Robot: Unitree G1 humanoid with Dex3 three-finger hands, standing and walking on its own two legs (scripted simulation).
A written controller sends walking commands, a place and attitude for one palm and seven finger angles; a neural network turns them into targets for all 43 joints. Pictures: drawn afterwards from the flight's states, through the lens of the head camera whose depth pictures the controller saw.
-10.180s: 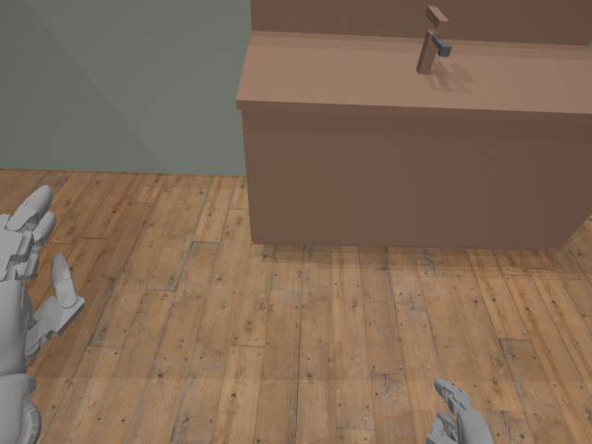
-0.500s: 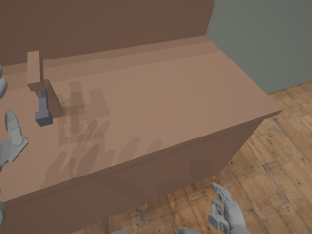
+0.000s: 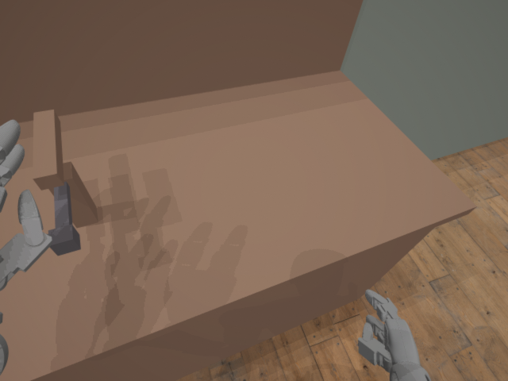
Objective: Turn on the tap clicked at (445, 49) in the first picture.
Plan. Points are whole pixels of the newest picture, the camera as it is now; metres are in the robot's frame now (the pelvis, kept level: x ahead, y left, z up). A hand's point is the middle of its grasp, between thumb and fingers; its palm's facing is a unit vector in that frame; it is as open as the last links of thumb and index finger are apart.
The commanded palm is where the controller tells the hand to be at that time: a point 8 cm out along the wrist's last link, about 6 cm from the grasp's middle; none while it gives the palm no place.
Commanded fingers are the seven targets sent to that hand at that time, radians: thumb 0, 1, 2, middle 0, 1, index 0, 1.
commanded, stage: come to a stop and stand still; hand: left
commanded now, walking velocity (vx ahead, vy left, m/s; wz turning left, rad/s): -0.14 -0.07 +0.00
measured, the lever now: (64, 240) +0.27 +0.28 +0.09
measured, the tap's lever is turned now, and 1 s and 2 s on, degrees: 0 0 0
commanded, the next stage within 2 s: look again from close up in 1.00 s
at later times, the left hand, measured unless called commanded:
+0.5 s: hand (35, 272) +0.19 +0.23 +0.18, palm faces +0.39 -0.86 -0.33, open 7.5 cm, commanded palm +0.12 +0.27 +0.17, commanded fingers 0.00 0.90 0.90 -0.20 -0.30 -0.20 -0.30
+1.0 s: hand out of the picture +0.15 +0.29 +0.17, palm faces +0.46 -0.82 -0.34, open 7.5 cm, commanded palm +0.09 +0.30 +0.17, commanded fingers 0.00 0.90 0.90 -0.20 -0.30 -0.20 -0.30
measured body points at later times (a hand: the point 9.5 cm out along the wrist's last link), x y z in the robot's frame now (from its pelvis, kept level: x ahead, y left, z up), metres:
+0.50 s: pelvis -0.03 -0.01 -0.01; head -0.01 +0.00 +0.44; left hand +0.16 +0.28 +0.20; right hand +0.14 -0.25 -0.07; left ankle +0.01 +0.10 -0.74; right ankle +0.00 -0.12 -0.74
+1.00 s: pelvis -0.05 +0.01 +0.00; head -0.02 +0.04 +0.44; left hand +0.12 +0.33 +0.19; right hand +0.16 -0.16 -0.07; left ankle +0.01 +0.10 -0.74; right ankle +0.00 -0.12 -0.74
